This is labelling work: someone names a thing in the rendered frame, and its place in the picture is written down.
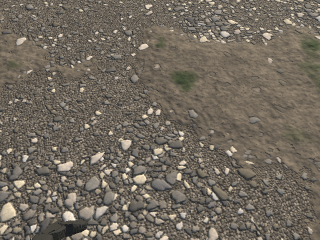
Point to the robot left hand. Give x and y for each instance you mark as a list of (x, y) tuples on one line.
[(61, 229)]

